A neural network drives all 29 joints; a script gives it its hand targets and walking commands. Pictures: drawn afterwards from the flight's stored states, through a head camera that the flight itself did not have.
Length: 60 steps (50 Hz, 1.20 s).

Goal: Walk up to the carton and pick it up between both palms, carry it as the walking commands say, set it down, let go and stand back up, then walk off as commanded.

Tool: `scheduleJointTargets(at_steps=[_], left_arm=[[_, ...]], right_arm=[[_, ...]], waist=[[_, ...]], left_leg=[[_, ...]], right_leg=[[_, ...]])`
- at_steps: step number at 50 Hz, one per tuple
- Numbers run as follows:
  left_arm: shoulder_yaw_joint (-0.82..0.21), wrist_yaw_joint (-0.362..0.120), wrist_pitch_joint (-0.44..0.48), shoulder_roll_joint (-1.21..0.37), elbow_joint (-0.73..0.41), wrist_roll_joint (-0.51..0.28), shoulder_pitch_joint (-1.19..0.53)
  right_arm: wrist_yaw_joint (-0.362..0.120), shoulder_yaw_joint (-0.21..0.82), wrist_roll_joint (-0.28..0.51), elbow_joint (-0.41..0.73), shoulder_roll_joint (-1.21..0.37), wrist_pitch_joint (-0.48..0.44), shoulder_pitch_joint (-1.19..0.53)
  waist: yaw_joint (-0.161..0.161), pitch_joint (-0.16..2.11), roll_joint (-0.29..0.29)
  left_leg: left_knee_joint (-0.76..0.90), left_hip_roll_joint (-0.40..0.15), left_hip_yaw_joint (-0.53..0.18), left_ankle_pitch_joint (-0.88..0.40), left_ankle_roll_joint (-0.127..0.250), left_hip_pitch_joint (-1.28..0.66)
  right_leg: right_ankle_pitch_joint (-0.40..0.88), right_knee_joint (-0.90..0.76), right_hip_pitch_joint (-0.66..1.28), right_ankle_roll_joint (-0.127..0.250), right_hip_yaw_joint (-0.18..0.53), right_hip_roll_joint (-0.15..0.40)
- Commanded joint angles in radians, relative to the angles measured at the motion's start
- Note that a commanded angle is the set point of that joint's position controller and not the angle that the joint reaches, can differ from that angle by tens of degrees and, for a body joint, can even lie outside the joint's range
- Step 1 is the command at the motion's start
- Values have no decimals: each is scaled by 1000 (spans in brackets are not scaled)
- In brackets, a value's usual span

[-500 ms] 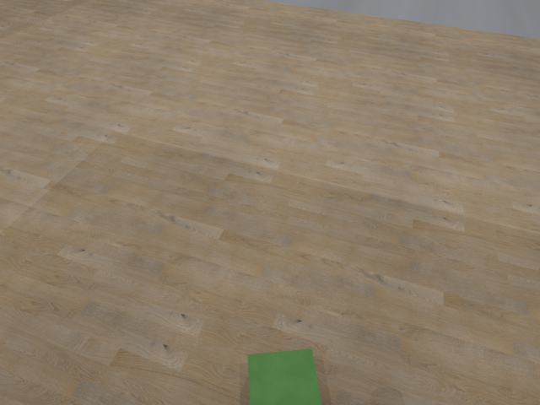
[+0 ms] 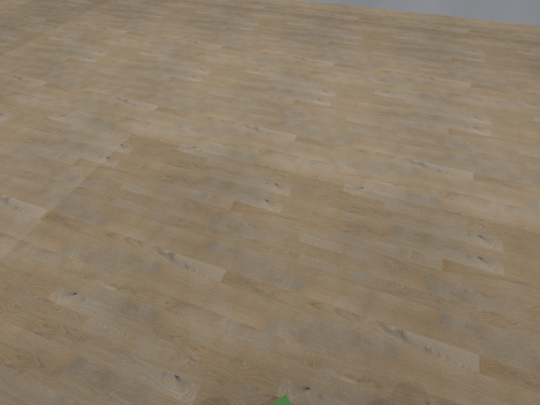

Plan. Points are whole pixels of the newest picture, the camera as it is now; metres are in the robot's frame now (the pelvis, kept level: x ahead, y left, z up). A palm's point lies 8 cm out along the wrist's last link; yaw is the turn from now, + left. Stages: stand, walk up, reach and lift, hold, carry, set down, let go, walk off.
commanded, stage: walk off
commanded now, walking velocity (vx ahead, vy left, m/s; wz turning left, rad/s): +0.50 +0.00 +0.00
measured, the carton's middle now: out of the picture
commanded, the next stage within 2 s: none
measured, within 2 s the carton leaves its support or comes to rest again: rests again in 1.76 s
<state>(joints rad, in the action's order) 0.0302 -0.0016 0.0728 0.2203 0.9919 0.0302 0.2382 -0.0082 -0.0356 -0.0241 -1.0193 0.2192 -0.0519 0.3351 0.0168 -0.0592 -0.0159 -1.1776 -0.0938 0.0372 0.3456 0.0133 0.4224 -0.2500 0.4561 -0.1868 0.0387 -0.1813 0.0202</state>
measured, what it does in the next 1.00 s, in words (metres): walks ahead: left foot, then right foot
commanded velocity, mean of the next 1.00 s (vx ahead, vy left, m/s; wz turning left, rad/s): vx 0.50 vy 0.00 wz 0.00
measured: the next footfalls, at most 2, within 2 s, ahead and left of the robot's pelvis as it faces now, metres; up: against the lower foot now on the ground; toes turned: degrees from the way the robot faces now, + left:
left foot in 0.26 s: +0.28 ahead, +0.16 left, +0.00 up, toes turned +9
right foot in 0.70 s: +0.47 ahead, -0.09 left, +0.00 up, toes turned -10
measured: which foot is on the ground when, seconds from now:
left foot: up 0.00-0.24, down 0.26-0.72, up 0.74-1.00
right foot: down 0.00-0.26, up 0.28-0.68, down 0.70-1.00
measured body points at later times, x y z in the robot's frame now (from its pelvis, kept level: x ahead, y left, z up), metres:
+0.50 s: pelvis +0.26 +0.06 +0.01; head +0.28 +0.07 +0.46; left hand +0.35 +0.31 -0.14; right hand +0.21 -0.19 -0.13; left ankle +0.24 +0.15 -0.74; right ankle +0.23 -0.11 -0.65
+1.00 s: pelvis +0.48 +0.01 +0.01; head +0.50 -0.01 +0.46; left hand +0.38 +0.24 -0.12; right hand +0.61 -0.23 -0.13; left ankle +0.48 +0.20 -0.66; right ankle +0.43 -0.08 -0.74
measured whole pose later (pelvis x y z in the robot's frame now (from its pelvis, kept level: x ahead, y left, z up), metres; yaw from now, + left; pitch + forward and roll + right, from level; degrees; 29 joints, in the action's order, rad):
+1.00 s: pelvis +0.48 +0.01 +0.01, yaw +1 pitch +1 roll +2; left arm 0.03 0.01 0.10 0.17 1.10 0.03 0.49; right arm -0.03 -0.07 -0.03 -0.97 0.23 -0.02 0.12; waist -0.05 -0.02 -0.01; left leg -1.01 -0.13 0.03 0.22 -0.03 0.51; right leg -0.25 0.32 -0.08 0.01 -0.17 0.07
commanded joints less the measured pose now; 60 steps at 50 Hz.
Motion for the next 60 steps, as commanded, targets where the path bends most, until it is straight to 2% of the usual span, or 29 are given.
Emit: scheduleJointTargets(at_steps=[1,3,6,9,11,12,13,14,15,17,20,23,31,33,34,35,36,37,38,39,41,43,46,51,55,57,58,59,60], left_arm=[[9,7,27,74,19,-7,103],[13,8,29,97,27,-7,91],[10,9,27,88,56,-7,193],[17,5,18,124,79,-2,258],[22,6,9,132,81,-4,241],[23,7,6,132,76,-11,217],[16,8,6,109,62,-17,204],[-4,3,10,34,13,-29,202],[8,8,7,48,-11,-23,199],[22,5,4,55,-22,-21,111],[29,-8,-18,32,-14,-2,138],[28,-23,-44,-5,-28,3,103],[5,-24,-39,-3,-122,-11,-202],[10,-18,-28,11,-109,-8,-157],[20,-13,-20,33,-79,-4,-69],[42,-4,-7,85,-31,8,79],[71,7,3,187,-2,24,259],[93,8,-8,284,31,5,349],[76,6,-10,229,25,-5,266],[60,0,2,169,1,-2,181],[34,-3,21,77,2,3,109],[20,3,35,34,33,1,149],[15,11,45,36,57,-7,196],[8,18,45,43,76,-2,292],[18,14,22,79,101,-2,342],[22,13,7,85,99,-12,333],[26,13,6,99,89,-17,288],[30,14,10,105,63,-24,249],[12,8,15,31,13,-32,249]], right_arm=[[-21,-6,-10,50,-1,18,24],[-31,-12,-6,71,20,27,-35],[-34,5,-6,128,-4,20,-226],[-26,5,-1,154,5,11,-288],[-18,-5,-5,139,30,4,-222],[-12,-17,-8,101,57,-2,-103],[-1,-38,-20,48,116,-13,64],[12,-72,-33,18,237,-18,232],[11,-87,-12,-1,316,-9,288],[5,-52,-6,29,183,-15,84],[6,-21,-7,5,69,-40,23],[15,-14,2,-33,60,-59,69],[14,-16,-13,-77,85,-41,180],[14,-21,-6,-83,91,-32,182],[14,-22,1,-81,95,-29,168],[13,-17,7,-74,83,-29,157],[13,-1,19,-27,28,-32,135],[15,-7,17,7,7,-29,122],[16,-25,0,12,63,-22,51],[9,-24,8,23,38,-29,14],[1,-28,5,11,14,-19,32],[-12,-34,-4,8,-4,1,46],[-23,-35,-5,25,-15,30,-25],[-33,-12,-3,97,-27,36,-289],[-24,-4,-4,132,-17,20,-372],[-16,-13,-9,106,11,10,-298],[-8,-27,-8,67,43,2,-165],[3,-51,-22,11,112,-9,8],[17,-83,-42,-17,228,-18,149]], waist=[[10,-32,99],[31,-64,107],[-41,-96,95],[-70,-65,154],[-22,-32,168],[39,23,121],[108,117,65],[171,252,-154],[173,300,-245],[83,63,-55],[-6,36,-75],[-34,37,-105],[32,-44,-147],[3,-28,-135],[-45,16,-85],[-109,97,-12],[-187,223,166],[-185,233,310],[-148,112,156],[-111,46,119],[-40,22,112],[-8,42,140],[10,16,130],[-58,-38,158],[-82,-48,217],[-46,-10,180],[31,56,133],[104,145,76],[149,247,-159]], left_leg=[[70,-64,-14,-63,-23,117],[185,-51,20,-140,-41,154],[439,-20,87,-153,-54,89],[544,20,125,-107,-35,21],[607,44,128,-114,-6,-92],[687,65,137,-168,11,-252],[701,34,92,-161,38,-481],[761,-253,-255,-43,113,-735],[907,-404,-562,-83,194,-742],[905,-316,-365,-173,160,-534],[917,-199,-169,-420,98,-379],[945,-166,-77,-509,96,-348],[961,-169,-31,-392,117,-322],[892,-179,-29,-419,104,-305],[788,-160,-3,-468,85,-266],[605,-104,46,-484,59,-186],[290,-31,116,-197,7,27],[61,68,81,215,2,227],[-68,14,-17,182,6,303],[-78,-15,-31,69,7,307],[-20,-39,-23,-34,-3,226],[22,-33,-12,-65,-13,156],[66,-19,18,-109,-30,198],[362,-2,72,-141,-65,144],[584,39,135,-44,-40,9],[681,71,164,-93,-11,-140],[739,97,176,-144,9,-295],[707,46,113,-135,38,-523],[745,-242,-233,-109,109,-782]], right_leg=[[193,-289,-5,112,228,266],[172,-309,10,101,145,221],[265,-293,24,85,125,199],[337,-244,95,84,139,233],[437,-152,104,70,132,245],[514,-11,80,50,90,221],[461,183,-21,24,49,179],[97,532,-283,-28,-7,93],[-318,736,-431,-32,85,6],[-187,837,-518,-21,185,102],[-61,736,-402,-38,166,131],[-20,648,-379,-59,128,113],[-31,176,-253,-65,24,60],[18,93,-142,-44,13,42],[70,30,12,-28,6,23],[62,15,222,0,36,42],[-83,-45,450,67,333,308],[-145,-224,477,143,661,480],[-100,-221,397,128,603,440],[82,-194,317,110,502,394],[281,-195,197,59,320,295],[409,-191,156,35,240,253],[417,-218,146,34,169,223],[350,-268,146,53,158,227],[382,-223,145,75,142,254],[462,-112,125,64,122,251],[549,29,101,42,66,216],[488,212,-31,13,28,184],[96,561,-339,-37,-13,109]])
